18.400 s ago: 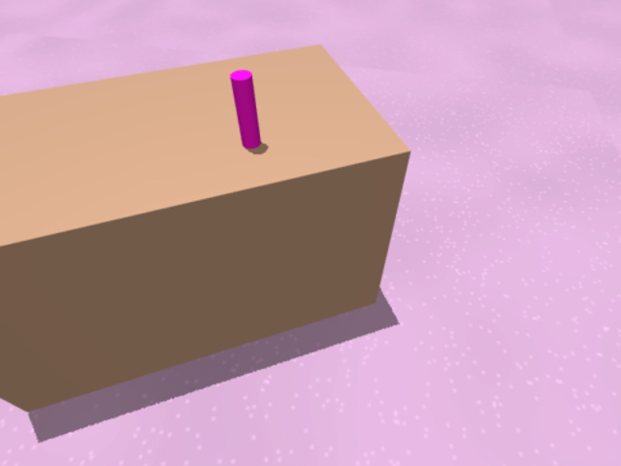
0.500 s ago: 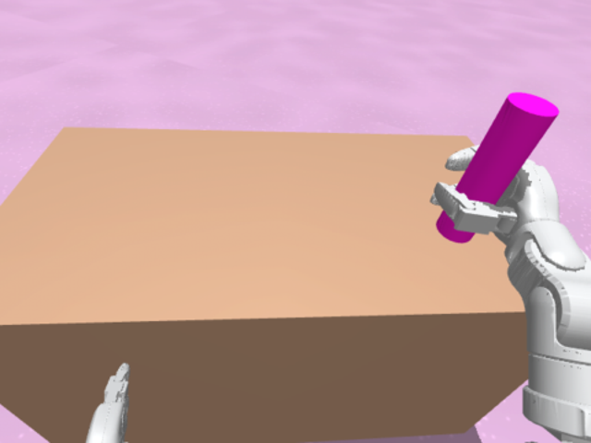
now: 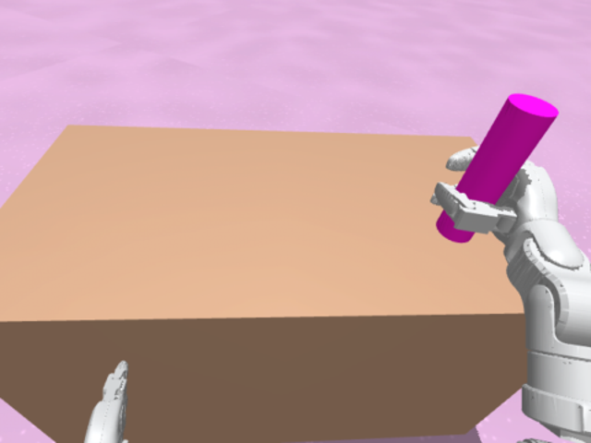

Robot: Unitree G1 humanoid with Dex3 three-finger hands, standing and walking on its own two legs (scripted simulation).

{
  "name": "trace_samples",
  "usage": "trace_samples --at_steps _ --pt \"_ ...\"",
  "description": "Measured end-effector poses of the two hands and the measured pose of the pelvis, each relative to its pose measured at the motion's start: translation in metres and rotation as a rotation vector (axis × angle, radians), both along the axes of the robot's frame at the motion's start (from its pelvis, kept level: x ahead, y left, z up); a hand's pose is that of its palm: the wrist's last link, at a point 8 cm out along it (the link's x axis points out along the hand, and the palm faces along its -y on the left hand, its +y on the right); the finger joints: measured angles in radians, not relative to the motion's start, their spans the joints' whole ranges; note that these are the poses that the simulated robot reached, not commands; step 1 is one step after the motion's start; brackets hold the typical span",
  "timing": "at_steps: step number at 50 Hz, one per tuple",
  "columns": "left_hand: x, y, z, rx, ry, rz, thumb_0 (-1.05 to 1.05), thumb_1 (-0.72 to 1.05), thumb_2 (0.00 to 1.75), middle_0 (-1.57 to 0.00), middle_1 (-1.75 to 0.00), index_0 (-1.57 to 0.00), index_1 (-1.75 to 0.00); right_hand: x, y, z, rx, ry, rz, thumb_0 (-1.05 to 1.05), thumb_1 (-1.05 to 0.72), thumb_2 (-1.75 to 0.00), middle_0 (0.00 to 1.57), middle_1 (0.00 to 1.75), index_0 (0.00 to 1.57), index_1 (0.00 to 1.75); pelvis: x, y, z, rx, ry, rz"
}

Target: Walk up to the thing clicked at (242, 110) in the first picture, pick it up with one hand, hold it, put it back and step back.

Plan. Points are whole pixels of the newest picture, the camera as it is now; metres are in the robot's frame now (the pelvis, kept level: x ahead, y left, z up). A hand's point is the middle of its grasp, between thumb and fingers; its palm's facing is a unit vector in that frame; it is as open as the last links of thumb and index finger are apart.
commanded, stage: hold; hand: right
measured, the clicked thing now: (487, 176) +0.34 -0.18 +0.25
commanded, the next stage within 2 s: crouch in 0.26 s
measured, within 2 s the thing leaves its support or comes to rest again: neither
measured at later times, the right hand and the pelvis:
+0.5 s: hand (475, 199) +0.34 -0.17 +0.22, palm faces +0.16 +0.99 -0.02, open 6.0 cm; pelvis -0.01 +0.00 +0.00, yaw +0 degrees
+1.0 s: hand (435, 200) +0.43 -0.18 +0.14, palm faces +0.17 +0.99 +0.00, open 6.0 cm; pelvis -0.02 +0.00 -0.01, yaw +1 degrees
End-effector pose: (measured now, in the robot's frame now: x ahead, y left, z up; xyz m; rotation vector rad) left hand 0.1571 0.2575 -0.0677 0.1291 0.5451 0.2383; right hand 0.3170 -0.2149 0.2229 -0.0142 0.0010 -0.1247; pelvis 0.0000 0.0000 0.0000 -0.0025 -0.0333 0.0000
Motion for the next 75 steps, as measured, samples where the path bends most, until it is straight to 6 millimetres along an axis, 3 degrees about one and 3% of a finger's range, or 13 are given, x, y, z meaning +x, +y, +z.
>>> trace_samples --at_steps 10,18,25,29,36,40,48,61,75 --pt "-0.01 -0.004 -0.007 -0.014 0.039 -0.012 -0.02 -0.54 0.05 -0.06 -0.05 -0.05 -0.05 -0.008 -0.003 0.008 -0.021 -0.033 -0.019 -0.01 -0.06 -1.1 0.93 1.09 1.0 1.08 -0.003 0.001 0.0 0.001 -0.006 -0.002" --pt "-0.003 -0.001 0.002 -0.006 -0.018 -0.006 -0.02 -0.54 0.05 -0.06 -0.05 -0.06 -0.05 -0.009 0.001 0.003 -0.009 -0.004 0.001 -0.01 -0.06 -1.1 0.93 1.09 1.0 1.08 -0.007 0.001 0.0 -0.002 -0.011 -0.003" --pt "-0.013 0.005 0.001 0.009 0.004 0.007 -0.01 -0.53 0.05 -0.06 -0.05 -0.05 -0.05 -0.007 -0.009 -0.001 -0.004 -0.004 -0.036 -0.01 -0.07 -1.1 0.93 1.1 1.0 1.08 -0.009 0.002 0.0 -0.002 -0.007 -0.003" --pt "-0.019 0.003 -0.004 0.014 0.031 -0.002 -0.02 -0.53 0.05 -0.06 -0.05 -0.05 -0.05 0.004 -0.012 -0.013 0.002 0.03 -0.038 -0.01 -0.07 -1.09 0.93 1.1 1.0 1.08 -0.012 0.003 -0.001 -0.002 0.001 -0.005" --pt "-0.02 0.001 0.002 0.033 -0.003 -0.007 -0.02 -0.53 0.05 -0.06 -0.05 -0.06 -0.05 0.035 -0.009 -0.057 0.026 0.147 -0.031 -0.01 -0.08 -1.08 0.92 1.09 0.99 1.08 -0.017 0.002 -0.003 -0.005 0.034 0.002" --pt "-0.027 0.004 0.007 0.056 -0.014 0.008 -0.02 -0.53 0.05 -0.06 -0.05 -0.06 -0.05 0.048 -0.007 -0.072 0.037 0.146 -0.033 -0.01 -0.08 -1.08 0.92 1.09 0.99 1.08 -0.017 0.001 -0.004 -0.005 0.05 0.009" --pt "-0.044 0.009 0.004 0.087 0.038 0.05 -0.02 -0.53 0.06 -0.06 -0.05 -0.06 -0.05 0.078 -0.014 -0.075 0.024 0.074 -0.048 -0.01 -0.08 -1.08 0.92 1.09 0.99 1.07 -0.017 -0.003 -0.007 0.0 0.084 0.022" --pt "-0.041 -0.014 0.0 0.054 0.069 0.014 -0.01 -0.53 0.05 -0.07 -0.05 -0.07 -0.05 0.109 -0.019 -0.105 0.028 0.085 -0.039 -0.01 -0.08 -1.08 0.92 1.08 0.99 1.07 -0.012 -0.01 -0.011 0.002 0.153 0.028" --pt "-0.04 -0.001 0.002 0.1 0.115 0.032 -0.01 -0.53 0.06 -0.07 -0.05 -0.06 -0.05 0.136 -0.021 -0.118 0.025 0.067 -0.03 -0.01 -0.08 -1.08 0.92 1.08 0.99 1.07 -0.006 -0.011 -0.016 0.005 0.215 0.034"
